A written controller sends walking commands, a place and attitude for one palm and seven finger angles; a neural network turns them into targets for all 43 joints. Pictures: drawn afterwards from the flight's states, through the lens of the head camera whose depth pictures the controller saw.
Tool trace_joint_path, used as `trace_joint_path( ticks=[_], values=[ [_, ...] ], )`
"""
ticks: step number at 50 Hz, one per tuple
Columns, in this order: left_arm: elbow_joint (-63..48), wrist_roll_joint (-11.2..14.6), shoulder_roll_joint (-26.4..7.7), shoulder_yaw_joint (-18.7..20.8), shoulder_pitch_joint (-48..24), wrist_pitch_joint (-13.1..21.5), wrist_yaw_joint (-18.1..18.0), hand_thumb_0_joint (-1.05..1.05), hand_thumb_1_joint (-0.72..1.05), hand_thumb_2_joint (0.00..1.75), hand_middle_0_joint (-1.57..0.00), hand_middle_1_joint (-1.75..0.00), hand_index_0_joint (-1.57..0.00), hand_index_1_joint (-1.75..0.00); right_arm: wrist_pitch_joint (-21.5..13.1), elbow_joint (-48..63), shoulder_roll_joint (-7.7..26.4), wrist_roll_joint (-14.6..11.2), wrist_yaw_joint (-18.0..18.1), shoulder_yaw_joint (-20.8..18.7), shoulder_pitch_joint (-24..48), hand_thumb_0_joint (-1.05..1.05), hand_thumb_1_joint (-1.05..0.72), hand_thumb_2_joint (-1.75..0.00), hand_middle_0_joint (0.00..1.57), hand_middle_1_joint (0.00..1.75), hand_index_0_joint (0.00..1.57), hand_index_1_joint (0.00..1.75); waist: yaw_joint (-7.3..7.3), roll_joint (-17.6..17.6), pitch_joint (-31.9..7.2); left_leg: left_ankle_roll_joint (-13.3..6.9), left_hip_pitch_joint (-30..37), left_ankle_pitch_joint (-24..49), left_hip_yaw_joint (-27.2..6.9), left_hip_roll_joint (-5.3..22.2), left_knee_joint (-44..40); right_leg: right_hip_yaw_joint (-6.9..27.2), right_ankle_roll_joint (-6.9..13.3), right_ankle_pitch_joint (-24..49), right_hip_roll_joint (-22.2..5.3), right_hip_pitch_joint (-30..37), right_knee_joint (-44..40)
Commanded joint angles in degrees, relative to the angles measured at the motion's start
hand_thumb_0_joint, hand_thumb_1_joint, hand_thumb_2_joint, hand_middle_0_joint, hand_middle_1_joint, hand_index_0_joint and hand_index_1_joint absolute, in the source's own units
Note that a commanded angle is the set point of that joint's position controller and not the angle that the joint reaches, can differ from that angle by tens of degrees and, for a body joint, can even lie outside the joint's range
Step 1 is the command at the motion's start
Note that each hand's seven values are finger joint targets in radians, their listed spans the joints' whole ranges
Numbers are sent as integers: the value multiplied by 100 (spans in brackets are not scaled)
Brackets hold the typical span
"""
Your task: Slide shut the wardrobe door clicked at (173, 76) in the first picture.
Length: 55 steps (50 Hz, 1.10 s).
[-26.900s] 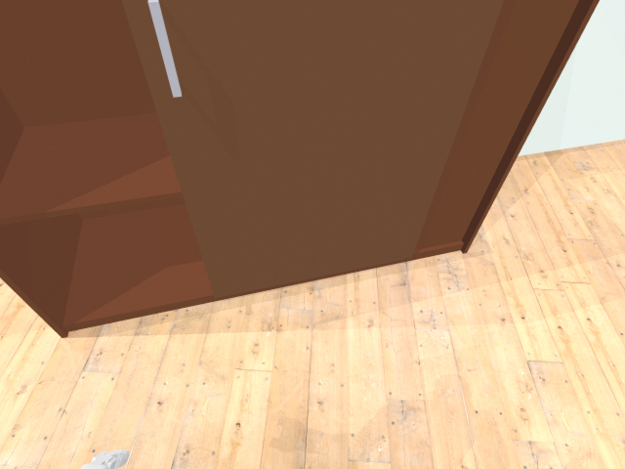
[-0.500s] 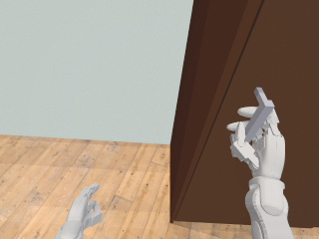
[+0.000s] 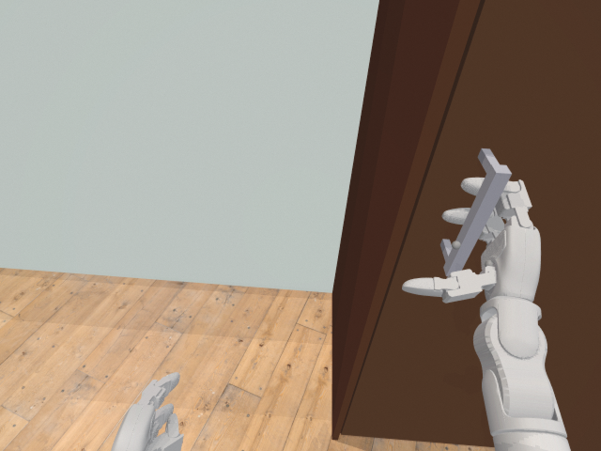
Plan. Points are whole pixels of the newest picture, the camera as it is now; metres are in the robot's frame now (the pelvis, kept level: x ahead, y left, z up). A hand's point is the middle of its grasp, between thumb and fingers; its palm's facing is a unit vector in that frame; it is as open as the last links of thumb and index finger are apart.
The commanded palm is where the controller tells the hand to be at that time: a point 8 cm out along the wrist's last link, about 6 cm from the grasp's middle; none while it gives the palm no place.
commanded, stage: loosen the grip on the handle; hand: right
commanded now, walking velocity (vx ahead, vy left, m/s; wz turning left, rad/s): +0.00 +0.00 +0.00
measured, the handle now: (468, 217) +0.35 -0.19 +0.19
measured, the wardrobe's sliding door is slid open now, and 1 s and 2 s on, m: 0.00 0.00 0.00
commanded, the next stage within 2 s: slip the hand off the handle in 0.14 s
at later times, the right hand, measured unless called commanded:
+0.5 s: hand (463, 243) +0.31 -0.17 +0.18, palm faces +0.14 +0.99 -0.05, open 14.7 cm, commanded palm +0.28 -0.24 +0.18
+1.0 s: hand (523, 259) +0.30 -0.24 +0.17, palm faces +0.26 +0.96 -0.07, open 14.7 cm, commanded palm +0.25 -0.28 +0.18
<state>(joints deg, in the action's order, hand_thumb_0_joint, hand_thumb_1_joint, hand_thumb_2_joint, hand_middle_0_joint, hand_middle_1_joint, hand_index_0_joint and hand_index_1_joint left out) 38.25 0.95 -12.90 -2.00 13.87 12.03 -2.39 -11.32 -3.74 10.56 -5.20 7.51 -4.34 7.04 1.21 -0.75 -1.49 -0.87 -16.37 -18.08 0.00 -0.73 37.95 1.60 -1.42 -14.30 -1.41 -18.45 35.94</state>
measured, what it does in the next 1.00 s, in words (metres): stands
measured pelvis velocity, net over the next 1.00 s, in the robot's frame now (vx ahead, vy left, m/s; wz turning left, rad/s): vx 0.04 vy -0.01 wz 0.00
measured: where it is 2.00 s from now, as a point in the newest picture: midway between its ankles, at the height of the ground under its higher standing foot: outside the picture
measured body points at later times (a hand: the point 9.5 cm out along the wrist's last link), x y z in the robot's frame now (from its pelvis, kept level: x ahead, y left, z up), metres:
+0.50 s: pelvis +0.04 -0.01 +0.00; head +0.02 +0.00 +0.45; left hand +0.24 +0.19 -0.07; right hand +0.30 -0.22 +0.19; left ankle +0.03 +0.11 -0.72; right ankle +0.06 -0.14 -0.72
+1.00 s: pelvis +0.04 -0.01 +0.00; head +0.02 +0.01 +0.45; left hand +0.21 +0.24 -0.08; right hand +0.28 -0.29 +0.18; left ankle +0.03 +0.11 -0.72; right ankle +0.06 -0.14 -0.72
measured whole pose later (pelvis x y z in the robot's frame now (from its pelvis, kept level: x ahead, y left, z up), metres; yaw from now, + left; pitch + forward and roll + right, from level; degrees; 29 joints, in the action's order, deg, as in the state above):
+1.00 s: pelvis +0.04 -0.01 +0.00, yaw +0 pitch +1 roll +0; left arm 38.1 1.6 -14.4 -0.7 14.1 10.5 -4.6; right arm -12.5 3.6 15.7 -15.8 -5.8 -18.2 -6.2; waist 2.3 -2.3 -4.2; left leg -0.5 -17.5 -20.5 -0.1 -0.8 37.1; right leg 1.5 -1.6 -17.5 -1.5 -20.4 37.0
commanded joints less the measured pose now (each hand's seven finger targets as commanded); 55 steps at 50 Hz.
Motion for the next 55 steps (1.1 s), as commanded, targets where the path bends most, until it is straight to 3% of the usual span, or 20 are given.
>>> trace_joint_path(
  ticks=[1,5,6,8,11,12,14,17,20,23,25,28,33,35,41,46,47,50,52,55],
  values=[
    [-980,-3,-572,200,-1130,412,-89,0,90,90,-20,-30,-20,-30,-424,1327,768,-208,-187,-315,1886,0,55,-20,28,118,28,118,52,306,-367,72,-517,-1873,-258,177,-1489,-360,194,-1156,210,105,-551],
    [-953,-24,-568,228,-1084,479,-96,0,90,90,-20,-30,-20,-30,-360,1673,673,-285,-142,-357,1383,0,55,-20,25,115,25,115,125,172,-525,47,-401,-1222,-91,137,-1300,-316,219,-903,165,285,-628],
    [-961,-34,-576,212,-1028,483,-88,0,90,90,-20,-30,-20,-30,-336,1761,542,-305,-119,-245,1296,0,55,-20,25,115,25,115,89,275,-560,54,-382,-945,-34,136,-1241,-288,243,-750,162,323,-642],
    [-958,-49,-584,220,-977,472,-85,0,90,90,-20,-30,-20,-30,-269,1971,502,-250,-80,-175,1170,0,55,-20,25,115,25,115,94,175,-602,40,-344,-468,30,104,-1120,-292,250,-392,154,418,-598],
    [-959,-76,-599,243,-826,410,-55,0,90,90,-20,-30,-20,-30,-155,2143,463,-161,-13,-178,801,0,55,-20,25,115,25,115,111,321,-805,32,-186,294,149,68,-918,-262,259,221,128,532,-535],
    [-992,-72,-570,235,-847,383,-33,0,90,90,-20,-30,-20,-30,-131,2335,240,-136,-28,87,842,0,55,-20,25,115,25,115,78,233,-835,32,-219,448,182,63,-853,-261,250,348,121,613,-502],
    [-989,-90,-574,257,-794,303,-29,0,90,90,-20,-30,-20,-30,-57,2461,428,-82,15,-96,667,0,55,-20,25,115,25,115,123,90,-986,15,-163,680,195,57,-774,-259,236,546,121,683,-463],
    [-1028,-101,-561,245,-788,137,-26,0,90,90,-20,-30,-20,-30,50,2454,583,-135,-14,-373,269,0,55,-20,25,115,25,115,181,300,-1010,20,-6,1041,199,54,-738,-281,238,795,134,634,-425],
    [-1016,-70,-534,213,-854,-57,-70,0,90,90,-20,-30,-20,-30,162,2331,722,-255,-99,-629,191,0,55,-20,25,115,25,115,171,368,-756,21,-38,926,209,33,-833,-290,223,688,137,527,-440],
    [-1075,-41,-494,175,-936,-176,-97,0,90,90,-20,-30,-20,-30,243,2383,678,-352,-161,-634,248,0,55,-20,25,115,25,115,164,107,-727,7,-57,946,227,30,-810,-278,202,699,144,552,-446],
    [-1064,-35,-490,196,-927,-249,-116,0,90,90,-20,-30,-20,-30,287,2291,876,-390,-151,-944,72,0,55,-20,25,115,25,115,214,272,-756,1,29,1032,234,11,-821,-286,201,780,138,534,-439],
    [-1127,-25,-464,183,-977,-352,-122,0,90,90,-20,-30,-20,-30,323,2370,937,-505,-216,-1099,-144,0,55,-20,25,115,25,115,252,208,-870,8,158,1307,221,33,-786,-320,197,925,160,511,-413],
    [-1097,0,-492,186,-1002,-421,-179,0,90,90,-20,-30,-20,-30,220,2179,1218,-657,-396,-1421,79,0,55,-20,25,115,25,115,180,376,-666,54,53,1169,137,38,-888,-345,223,724,175,337,-385],
    [-1039,11,-514,199,-1001,-400,-223,0,90,90,-20,-30,-20,-30,91,1984,1503,-701,-507,-1697,195,0,55,-20,25,115,25,115,191,258,-614,52,-18,928,64,38,-968,-362,234,540,183,254,-359],
    [-939,52,-597,232,-980,-131,-295,0,90,90,-20,-30,-20,-30,-363,1635,1772,-969,-1019,-1974,724,0,55,-20,25,115,25,115,116,-137,-913,63,-108,708,-27,71,-938,-338,227,362,215,233,-275],
    [-1052,47,-640,275,-920,199,-240,0,90,90,-20,-30,-20,-30,-522,1979,1529,-1134,-1311,-1804,-161,0,55,-20,25,115,25,115,267,-9,-1127,80,28,1031,49,83,-804,-299,245,532,208,266,-270],
    [-1057,48,-646,283,-893,239,-230,0,90,90,-20,-30,-20,-30,-524,2010,1523,-1146,-1344,-1801,-342,0,55,-20,25,115,25,115,282,172,-1090,93,18,1008,61,76,-808,-290,253,513,196,234,-277],
    [-1046,57,-680,301,-890,331,-252,0,90,90,-20,-30,-20,-30,-510,2141,1650,-1167,-1403,-1925,-547,0,55,-20,25,115,25,115,282,244,-808,108,-108,692,0,92,-916,-309,264,332,193,112,-263],
    [-1105,49,-653,281,-919,419,-241,0,90,90,-20,-30,-20,-30,-537,2585,1469,-1191,-1420,-1724,-629,0,55,-20,25,115,25,115,278,-3,-910,90,-124,712,37,93,-865,-290,270,364,202,224,-263],
    [-1073,30,-657,287,-875,508,-234,0,90,90,-20,-30,-20,-30,-535,2873,1536,-1198,-1383,-1864,-1135,0,55,-20,25,115,25,115,316,-116,-907,66,-103,827,83,77,-804,-273,257,475,189,259,-224]
  ],
)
